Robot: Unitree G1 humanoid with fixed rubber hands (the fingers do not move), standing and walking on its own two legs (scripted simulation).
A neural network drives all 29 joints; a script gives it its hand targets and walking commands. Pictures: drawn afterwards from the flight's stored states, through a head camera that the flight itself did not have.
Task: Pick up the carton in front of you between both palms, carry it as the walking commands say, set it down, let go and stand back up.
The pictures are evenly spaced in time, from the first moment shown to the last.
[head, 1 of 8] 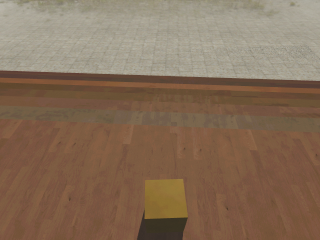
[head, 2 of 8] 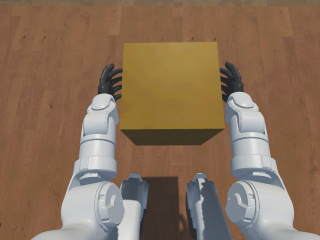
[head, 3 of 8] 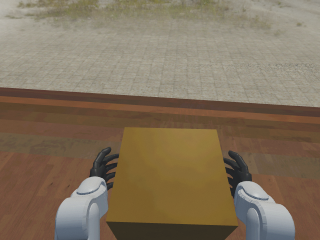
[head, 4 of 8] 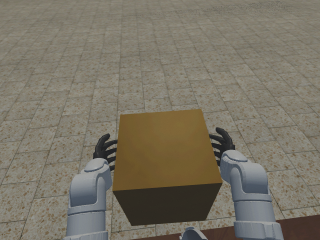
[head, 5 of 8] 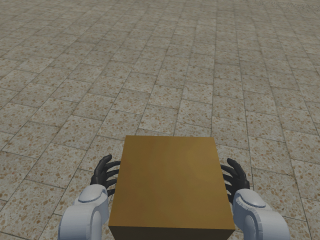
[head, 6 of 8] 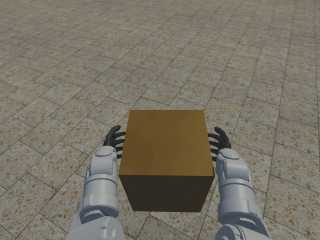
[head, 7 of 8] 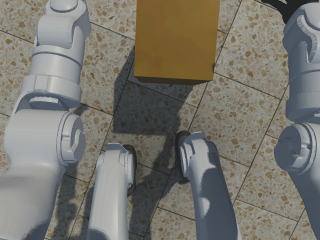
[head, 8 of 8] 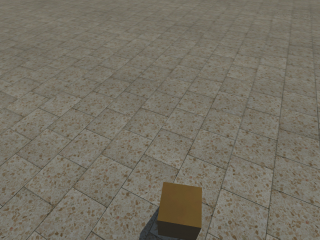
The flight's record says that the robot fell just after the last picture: no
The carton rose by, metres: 0.69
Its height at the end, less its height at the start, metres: -1.06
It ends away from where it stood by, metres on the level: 6.17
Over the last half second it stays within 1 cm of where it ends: yes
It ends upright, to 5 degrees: yes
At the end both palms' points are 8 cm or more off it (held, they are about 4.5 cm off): yes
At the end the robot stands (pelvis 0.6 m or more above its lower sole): yes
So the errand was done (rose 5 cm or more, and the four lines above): yes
